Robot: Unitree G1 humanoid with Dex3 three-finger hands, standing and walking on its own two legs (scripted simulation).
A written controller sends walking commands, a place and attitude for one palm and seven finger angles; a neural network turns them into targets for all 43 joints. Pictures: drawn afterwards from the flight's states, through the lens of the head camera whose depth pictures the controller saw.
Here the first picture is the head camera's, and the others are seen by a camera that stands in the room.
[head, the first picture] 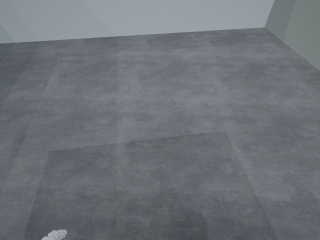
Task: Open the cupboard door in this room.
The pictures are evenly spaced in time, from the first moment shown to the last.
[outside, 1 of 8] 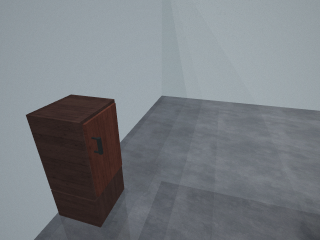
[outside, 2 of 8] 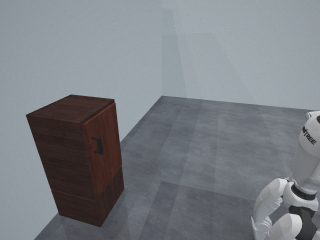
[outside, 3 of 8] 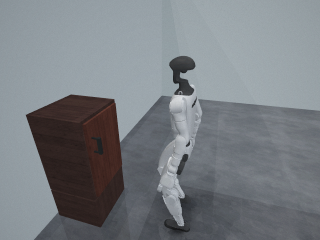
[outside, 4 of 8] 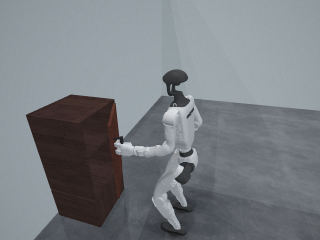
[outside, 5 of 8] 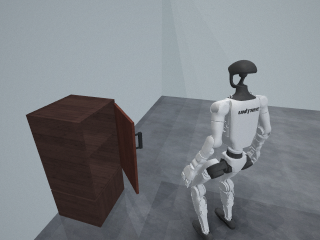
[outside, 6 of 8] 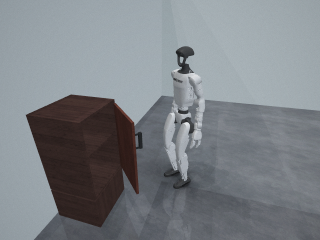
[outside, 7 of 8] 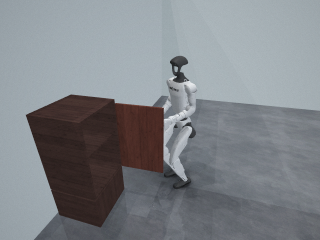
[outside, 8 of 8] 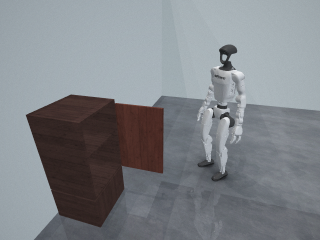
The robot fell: no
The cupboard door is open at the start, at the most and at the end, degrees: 0 96 91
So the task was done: yes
